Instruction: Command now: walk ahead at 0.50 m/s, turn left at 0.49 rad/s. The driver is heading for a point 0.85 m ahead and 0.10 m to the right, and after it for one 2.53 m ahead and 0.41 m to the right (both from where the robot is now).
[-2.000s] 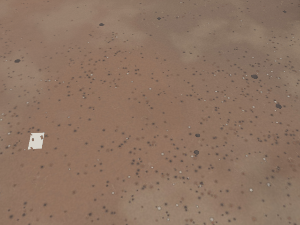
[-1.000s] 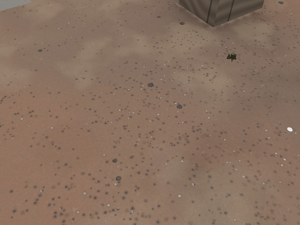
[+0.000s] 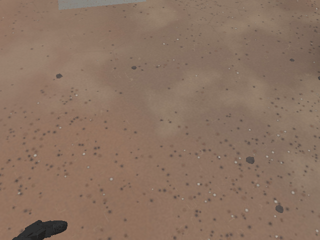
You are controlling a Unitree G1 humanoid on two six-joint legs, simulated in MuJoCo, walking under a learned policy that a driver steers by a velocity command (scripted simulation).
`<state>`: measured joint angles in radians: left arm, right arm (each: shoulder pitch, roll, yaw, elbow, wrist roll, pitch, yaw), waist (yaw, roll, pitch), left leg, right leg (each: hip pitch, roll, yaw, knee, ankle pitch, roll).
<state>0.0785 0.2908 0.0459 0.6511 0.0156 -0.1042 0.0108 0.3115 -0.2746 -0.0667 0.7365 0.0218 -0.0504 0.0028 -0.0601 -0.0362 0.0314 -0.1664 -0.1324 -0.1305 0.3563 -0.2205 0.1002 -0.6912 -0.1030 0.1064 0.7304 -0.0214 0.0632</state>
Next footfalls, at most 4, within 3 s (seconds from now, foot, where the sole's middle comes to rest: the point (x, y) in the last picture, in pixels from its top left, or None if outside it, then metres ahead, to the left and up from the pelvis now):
0.16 right None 0.28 -0.14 -0.78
0.66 left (121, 225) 0.52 0.13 -0.78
1.14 right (171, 172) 0.75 -0.10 -0.78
1.60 left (122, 167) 0.79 0.13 -0.78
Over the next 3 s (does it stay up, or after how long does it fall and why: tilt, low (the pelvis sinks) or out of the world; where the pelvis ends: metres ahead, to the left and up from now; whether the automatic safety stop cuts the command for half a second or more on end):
stays up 0.67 0.03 -0.01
